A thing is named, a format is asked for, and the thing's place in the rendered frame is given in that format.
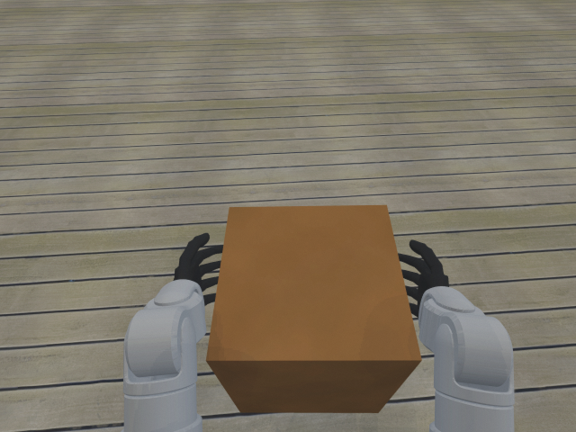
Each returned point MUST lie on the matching right robot hand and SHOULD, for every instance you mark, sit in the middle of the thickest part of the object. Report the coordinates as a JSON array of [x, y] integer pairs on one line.
[[431, 273]]

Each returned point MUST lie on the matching left robot forearm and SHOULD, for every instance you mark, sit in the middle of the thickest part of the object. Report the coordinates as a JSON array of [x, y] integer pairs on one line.
[[160, 361]]

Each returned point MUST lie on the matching right robot forearm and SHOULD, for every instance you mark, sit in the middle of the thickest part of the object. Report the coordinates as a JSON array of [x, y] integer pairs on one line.
[[473, 364]]

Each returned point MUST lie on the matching left robot hand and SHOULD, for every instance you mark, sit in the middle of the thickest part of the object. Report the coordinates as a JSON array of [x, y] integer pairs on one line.
[[189, 268]]

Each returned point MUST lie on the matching carton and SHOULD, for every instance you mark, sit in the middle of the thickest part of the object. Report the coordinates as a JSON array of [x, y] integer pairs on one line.
[[311, 313]]

